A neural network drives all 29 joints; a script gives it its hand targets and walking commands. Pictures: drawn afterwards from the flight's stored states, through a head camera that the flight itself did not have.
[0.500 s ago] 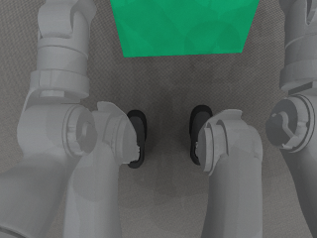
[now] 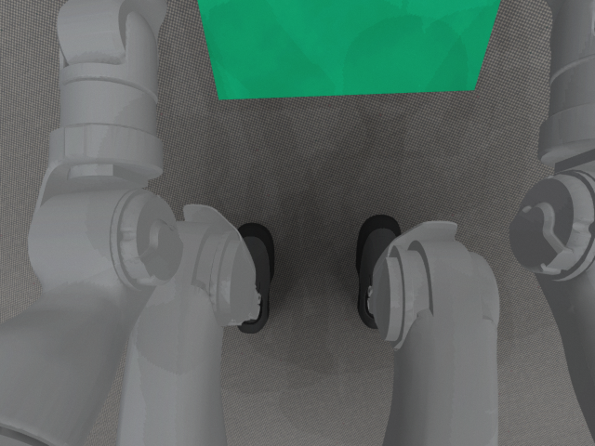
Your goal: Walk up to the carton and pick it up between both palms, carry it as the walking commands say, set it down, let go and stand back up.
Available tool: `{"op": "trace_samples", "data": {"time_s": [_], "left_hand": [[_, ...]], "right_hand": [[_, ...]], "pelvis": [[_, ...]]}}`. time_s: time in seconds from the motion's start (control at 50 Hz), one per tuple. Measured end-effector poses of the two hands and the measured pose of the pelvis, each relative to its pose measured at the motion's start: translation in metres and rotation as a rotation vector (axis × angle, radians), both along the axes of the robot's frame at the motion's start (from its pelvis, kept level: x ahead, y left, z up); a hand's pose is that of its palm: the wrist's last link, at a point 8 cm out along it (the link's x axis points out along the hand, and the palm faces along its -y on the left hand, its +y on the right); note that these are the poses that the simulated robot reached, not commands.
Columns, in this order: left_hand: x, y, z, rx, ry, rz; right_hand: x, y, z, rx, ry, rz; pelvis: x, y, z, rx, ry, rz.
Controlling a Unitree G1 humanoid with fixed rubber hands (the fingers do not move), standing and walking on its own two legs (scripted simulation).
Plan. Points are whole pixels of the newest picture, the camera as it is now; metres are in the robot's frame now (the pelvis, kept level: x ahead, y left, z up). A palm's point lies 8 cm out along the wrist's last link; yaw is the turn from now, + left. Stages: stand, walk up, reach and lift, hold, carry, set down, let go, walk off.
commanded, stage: set down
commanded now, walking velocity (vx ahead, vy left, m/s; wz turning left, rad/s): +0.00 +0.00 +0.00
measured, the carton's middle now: out of the picture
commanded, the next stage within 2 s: none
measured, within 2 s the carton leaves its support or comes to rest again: rests again in 1.68 s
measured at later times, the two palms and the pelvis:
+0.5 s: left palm out of the picture +0.57 +0.15 -0.17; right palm out of the picture +0.58 -0.20 -0.18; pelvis +0.00 +0.00 -0.01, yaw +0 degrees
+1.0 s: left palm out of the picture +0.58 +0.15 -0.19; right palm out of the picture +0.58 -0.20 -0.19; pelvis +0.01 +0.00 -0.01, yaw +0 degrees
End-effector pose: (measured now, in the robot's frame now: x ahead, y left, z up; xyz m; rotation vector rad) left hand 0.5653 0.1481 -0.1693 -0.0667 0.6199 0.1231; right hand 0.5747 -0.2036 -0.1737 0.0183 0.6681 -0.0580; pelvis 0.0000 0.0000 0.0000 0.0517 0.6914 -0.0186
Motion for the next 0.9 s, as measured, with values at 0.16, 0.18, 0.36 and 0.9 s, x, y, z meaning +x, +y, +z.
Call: {"op": "trace_samples", "data": {"time_s": [0.16,0.18,0.36,0.9], "left_hand": [[-0.001,0.001,-0.001,-0.012,-0.011,-0.01],[-0.001,0.001,-0.001,-0.013,-0.012,-0.011],[0.0,0.001,-0.002,-0.009,-0.013,-0.012],[0.009,0.004,-0.014,-0.015,-0.012,-0.038]], "right_hand": [[-0.001,0.001,0.0,-0.009,-0.01,-0.001],[-0.001,0.0,0.0,-0.009,-0.011,-0.001],[-0.001,0.0,-0.003,0.011,-0.02,0.002],[0.007,0.0,-0.016,0.028,-0.035,-0.01]], "pelvis": [[-0.001,0.002,-0.003,-0.005,-0.003,0.001],[-0.001,0.002,-0.003,-0.005,-0.004,0.001],[-0.001,0.0,-0.008,0.001,-0.009,0.002],[0.008,0.0,-0.009,-0.002,0.01,0.006]]}}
